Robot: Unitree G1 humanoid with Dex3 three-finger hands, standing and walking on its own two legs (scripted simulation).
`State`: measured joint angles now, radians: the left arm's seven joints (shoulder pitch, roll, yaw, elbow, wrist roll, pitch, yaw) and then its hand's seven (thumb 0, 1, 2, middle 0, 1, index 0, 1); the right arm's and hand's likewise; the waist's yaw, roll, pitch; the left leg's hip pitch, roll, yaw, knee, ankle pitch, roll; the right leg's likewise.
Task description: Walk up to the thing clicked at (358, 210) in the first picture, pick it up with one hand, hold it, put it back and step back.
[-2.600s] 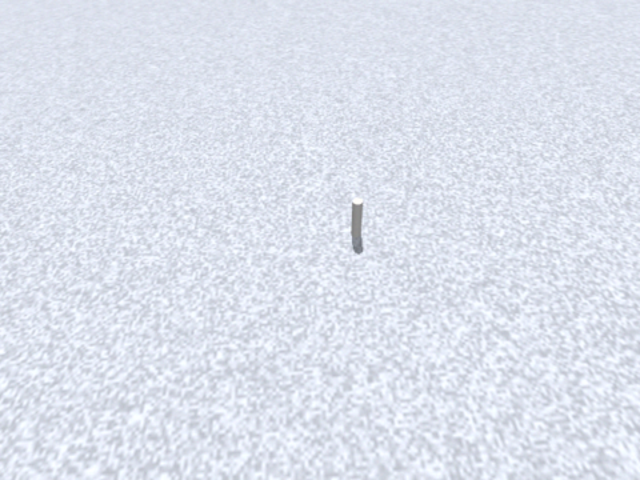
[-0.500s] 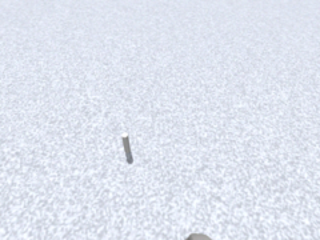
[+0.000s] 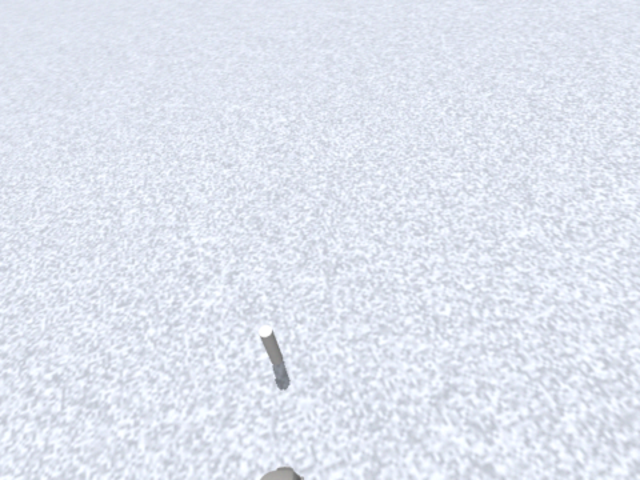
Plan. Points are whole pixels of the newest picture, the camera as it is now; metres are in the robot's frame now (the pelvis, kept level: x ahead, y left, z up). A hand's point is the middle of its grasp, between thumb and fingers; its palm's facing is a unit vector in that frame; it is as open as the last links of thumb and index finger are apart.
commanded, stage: walk up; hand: left
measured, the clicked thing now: (271, 345) +0.66 +0.27 -0.68
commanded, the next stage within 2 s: none
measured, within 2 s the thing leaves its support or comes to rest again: neither
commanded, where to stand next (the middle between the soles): +0.37 +0.06 m, yaw +2 degrees
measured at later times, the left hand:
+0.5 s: hand (138, 444) +0.23 +0.33 -0.15, palm faces -0.05 -0.94 -0.34, open 7.4 cm
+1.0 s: hand (166, 375) +0.34 +0.32 -0.15, palm faces +0.01 -0.92 -0.39, open 7.4 cm
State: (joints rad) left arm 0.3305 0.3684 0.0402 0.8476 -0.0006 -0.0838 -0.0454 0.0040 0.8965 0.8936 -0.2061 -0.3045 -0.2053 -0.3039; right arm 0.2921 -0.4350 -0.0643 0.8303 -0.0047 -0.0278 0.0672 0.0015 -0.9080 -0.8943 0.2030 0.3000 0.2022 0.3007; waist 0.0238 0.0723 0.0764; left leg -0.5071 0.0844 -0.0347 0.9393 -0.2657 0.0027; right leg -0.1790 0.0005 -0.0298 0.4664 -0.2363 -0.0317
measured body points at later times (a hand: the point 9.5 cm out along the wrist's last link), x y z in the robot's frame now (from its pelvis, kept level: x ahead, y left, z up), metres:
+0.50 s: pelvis +0.17 +0.06 +0.00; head +0.19 +0.08 +0.45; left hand +0.23 +0.38 -0.12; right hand +0.21 -0.25 -0.10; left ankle +0.16 +0.16 -0.74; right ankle +0.26 -0.09 -0.69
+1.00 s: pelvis +0.28 +0.05 -0.01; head +0.30 +0.04 +0.43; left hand +0.34 +0.37 -0.12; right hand +0.34 -0.27 -0.14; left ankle +0.34 +0.19 -0.73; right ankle +0.31 -0.06 -0.74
